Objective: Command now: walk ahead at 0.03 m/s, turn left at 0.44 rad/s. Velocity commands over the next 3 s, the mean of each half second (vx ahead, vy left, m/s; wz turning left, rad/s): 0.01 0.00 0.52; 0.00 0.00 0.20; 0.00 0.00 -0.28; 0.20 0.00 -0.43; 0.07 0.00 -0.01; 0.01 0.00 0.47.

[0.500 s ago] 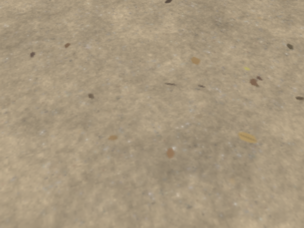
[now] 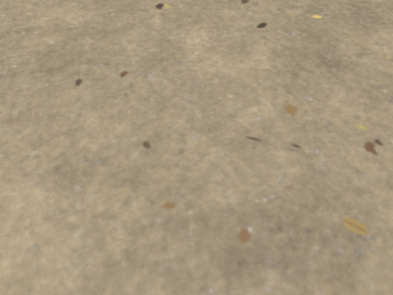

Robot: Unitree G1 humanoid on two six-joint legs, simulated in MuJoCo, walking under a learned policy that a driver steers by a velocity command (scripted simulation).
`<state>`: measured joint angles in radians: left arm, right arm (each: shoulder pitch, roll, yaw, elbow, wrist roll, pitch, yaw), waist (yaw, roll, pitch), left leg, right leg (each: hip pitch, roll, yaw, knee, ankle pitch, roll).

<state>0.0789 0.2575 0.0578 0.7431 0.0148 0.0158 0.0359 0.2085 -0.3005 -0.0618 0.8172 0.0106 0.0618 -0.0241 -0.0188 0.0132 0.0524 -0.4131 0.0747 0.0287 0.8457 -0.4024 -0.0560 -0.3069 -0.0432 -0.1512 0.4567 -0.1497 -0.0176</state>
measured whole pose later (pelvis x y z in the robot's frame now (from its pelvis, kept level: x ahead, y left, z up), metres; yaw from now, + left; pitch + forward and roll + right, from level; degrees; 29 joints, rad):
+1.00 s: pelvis +0.03 +0.02 +0.01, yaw +22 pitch -1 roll +0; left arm 0.14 0.26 0.02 0.91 0.01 -0.02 0.00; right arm 0.19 -0.27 -0.05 0.81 -0.01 0.04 -0.02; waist 0.02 -0.01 0.06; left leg -0.17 -0.01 -0.07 0.47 -0.28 -0.01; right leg -0.19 -0.01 0.05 0.46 -0.25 0.03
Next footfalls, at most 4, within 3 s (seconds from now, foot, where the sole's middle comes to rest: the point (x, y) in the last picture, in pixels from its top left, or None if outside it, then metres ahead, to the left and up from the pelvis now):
0.06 left None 0.04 0.12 -0.77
0.58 right None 0.11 -0.09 -0.77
0.90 left None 0.00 0.14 -0.77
2.00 left None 0.28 0.13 -0.77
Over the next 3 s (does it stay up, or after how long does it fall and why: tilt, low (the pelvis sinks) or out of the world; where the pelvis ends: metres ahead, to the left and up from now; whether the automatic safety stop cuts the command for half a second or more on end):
stays up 0.24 0.05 0.01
